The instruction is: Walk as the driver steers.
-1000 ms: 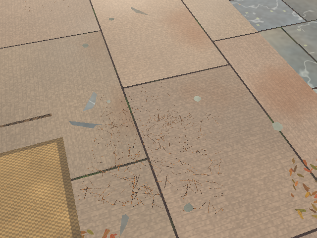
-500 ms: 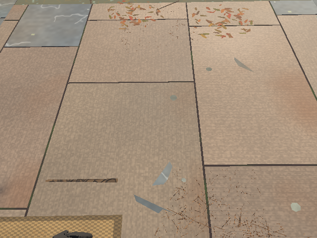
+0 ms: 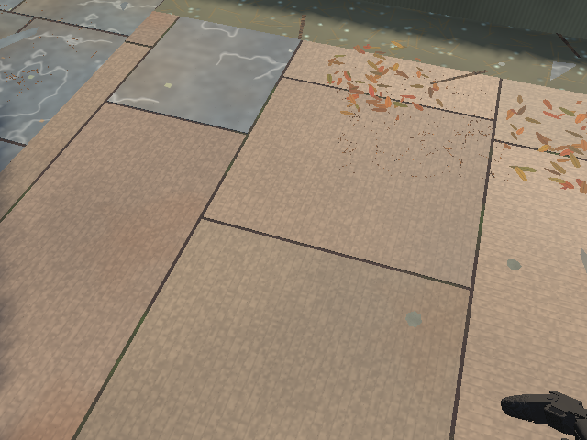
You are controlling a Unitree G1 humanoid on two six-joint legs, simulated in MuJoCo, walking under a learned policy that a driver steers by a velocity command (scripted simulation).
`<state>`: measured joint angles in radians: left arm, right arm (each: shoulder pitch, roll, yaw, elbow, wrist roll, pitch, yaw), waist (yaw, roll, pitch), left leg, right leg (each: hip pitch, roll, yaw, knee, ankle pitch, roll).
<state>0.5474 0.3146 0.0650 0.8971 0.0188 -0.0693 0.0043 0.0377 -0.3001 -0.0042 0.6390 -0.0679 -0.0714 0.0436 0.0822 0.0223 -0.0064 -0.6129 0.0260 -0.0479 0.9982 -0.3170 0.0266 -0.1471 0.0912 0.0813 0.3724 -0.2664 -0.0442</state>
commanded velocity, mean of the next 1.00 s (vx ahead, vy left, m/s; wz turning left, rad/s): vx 0.82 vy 0.00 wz -0.38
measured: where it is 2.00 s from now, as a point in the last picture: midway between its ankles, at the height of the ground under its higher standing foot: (446, 252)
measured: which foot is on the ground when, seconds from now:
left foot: up 0.00-0.12, down 0.14-0.56, up 0.58-0.94, down 0.96-1.00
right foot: down 0.00-0.16, up 0.18-0.54, down 0.56-0.96, up 0.98-1.00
